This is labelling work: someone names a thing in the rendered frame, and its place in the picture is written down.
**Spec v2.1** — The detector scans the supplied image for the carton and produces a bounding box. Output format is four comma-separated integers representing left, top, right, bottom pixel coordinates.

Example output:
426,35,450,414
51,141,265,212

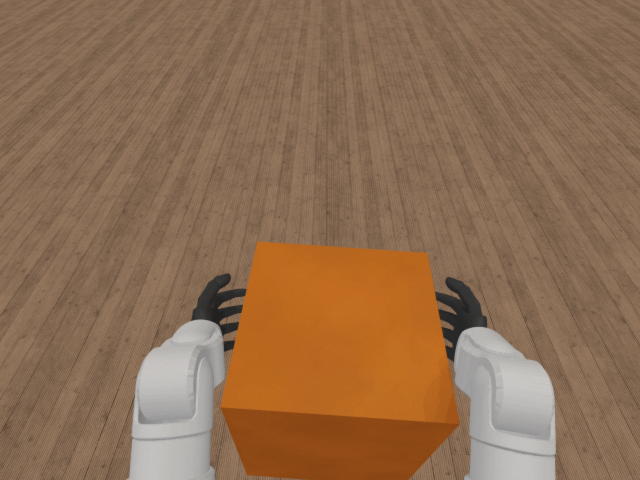
220,241,460,480

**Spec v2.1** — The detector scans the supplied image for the robot left forearm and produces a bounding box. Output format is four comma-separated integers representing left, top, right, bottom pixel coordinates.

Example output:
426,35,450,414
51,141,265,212
127,320,226,480

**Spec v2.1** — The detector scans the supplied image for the robot left hand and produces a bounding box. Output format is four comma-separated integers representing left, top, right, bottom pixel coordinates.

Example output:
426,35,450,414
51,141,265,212
191,273,247,352

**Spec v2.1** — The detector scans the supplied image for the robot right forearm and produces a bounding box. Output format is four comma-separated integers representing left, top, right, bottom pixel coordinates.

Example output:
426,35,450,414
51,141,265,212
454,327,556,480

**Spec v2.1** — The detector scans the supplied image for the robot right hand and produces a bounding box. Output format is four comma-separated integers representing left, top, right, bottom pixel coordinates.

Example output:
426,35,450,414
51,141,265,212
435,277,487,362

